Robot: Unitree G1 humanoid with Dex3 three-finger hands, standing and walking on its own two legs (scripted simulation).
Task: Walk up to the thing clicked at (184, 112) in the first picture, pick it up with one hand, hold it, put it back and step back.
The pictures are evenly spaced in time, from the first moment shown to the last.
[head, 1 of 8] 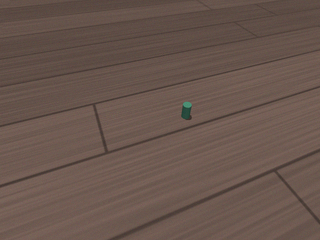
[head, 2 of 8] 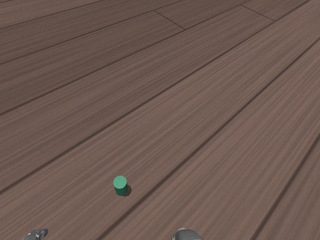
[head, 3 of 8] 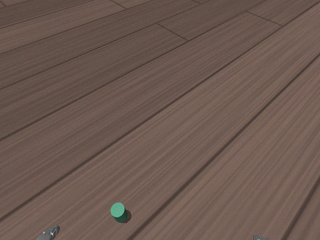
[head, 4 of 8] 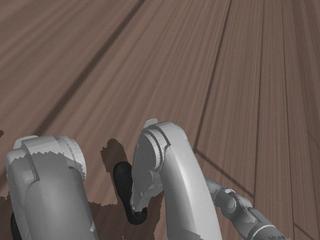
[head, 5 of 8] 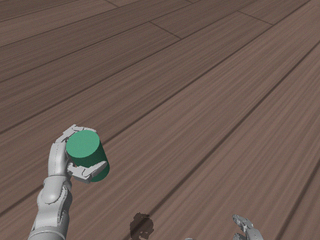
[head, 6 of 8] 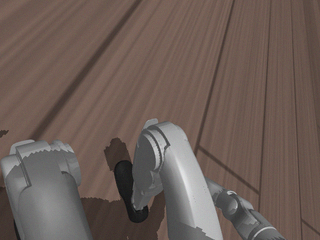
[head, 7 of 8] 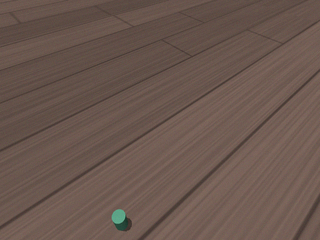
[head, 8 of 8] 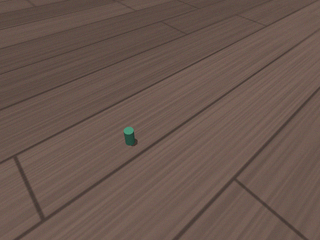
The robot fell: no
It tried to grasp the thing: yes
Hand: left
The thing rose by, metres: 0.69
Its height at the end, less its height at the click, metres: +0.00
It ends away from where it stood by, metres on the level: 0.01
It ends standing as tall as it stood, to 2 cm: yes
